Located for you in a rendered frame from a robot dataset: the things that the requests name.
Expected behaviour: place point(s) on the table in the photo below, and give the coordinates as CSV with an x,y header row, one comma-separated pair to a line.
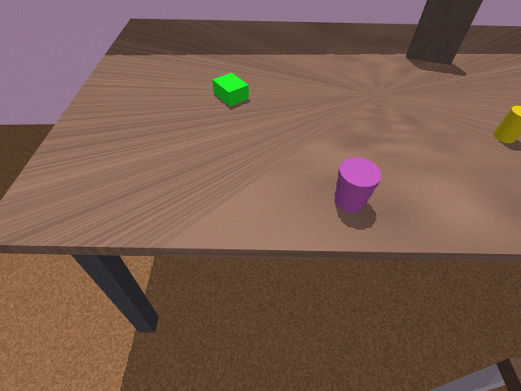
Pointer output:
x,y
147,161

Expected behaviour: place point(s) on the chair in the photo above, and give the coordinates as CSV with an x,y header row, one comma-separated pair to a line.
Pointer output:
x,y
506,372

